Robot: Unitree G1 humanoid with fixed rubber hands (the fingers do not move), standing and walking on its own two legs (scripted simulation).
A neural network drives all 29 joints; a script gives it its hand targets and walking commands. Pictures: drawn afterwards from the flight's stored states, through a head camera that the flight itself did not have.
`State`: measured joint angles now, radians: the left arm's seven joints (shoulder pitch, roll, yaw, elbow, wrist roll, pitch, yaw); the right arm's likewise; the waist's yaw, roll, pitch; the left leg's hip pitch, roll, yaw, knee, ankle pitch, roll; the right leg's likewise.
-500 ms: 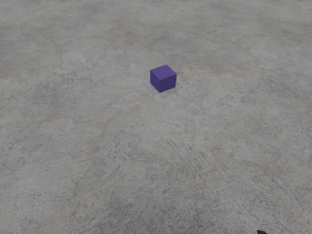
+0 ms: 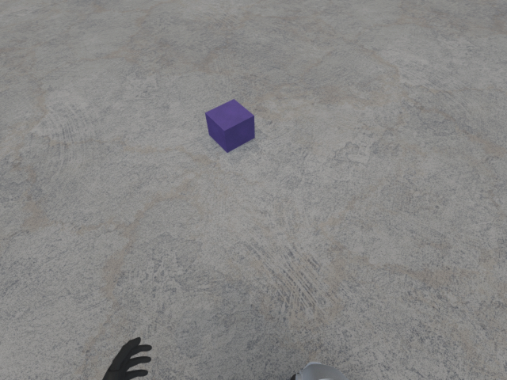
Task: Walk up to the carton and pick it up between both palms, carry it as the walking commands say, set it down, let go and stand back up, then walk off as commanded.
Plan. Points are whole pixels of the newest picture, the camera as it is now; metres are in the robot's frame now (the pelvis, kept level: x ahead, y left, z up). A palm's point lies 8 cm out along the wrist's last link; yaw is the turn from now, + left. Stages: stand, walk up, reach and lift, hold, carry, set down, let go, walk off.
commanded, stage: walk up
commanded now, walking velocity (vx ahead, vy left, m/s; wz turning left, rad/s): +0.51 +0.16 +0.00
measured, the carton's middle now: (230, 125) +1.43 +0.03 -0.67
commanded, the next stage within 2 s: none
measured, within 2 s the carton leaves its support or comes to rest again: neither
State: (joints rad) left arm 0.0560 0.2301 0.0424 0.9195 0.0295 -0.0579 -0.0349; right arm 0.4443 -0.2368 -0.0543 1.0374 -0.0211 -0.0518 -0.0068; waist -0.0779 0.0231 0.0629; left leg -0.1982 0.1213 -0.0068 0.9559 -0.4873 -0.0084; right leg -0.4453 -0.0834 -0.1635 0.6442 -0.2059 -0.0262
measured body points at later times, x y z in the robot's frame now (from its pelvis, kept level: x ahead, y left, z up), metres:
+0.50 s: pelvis +0.26 +0.06 +0.00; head +0.29 +0.08 +0.45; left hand +0.19 +0.32 -0.15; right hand +0.43 -0.18 -0.11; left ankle +0.35 +0.16 -0.72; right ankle +0.10 -0.10 -0.66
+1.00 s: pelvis +0.51 -0.01 +0.00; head +0.53 -0.02 +0.45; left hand +0.68 +0.22 -0.11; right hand +0.42 -0.25 -0.15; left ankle +0.36 +0.16 -0.71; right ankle +0.60 -0.12 -0.72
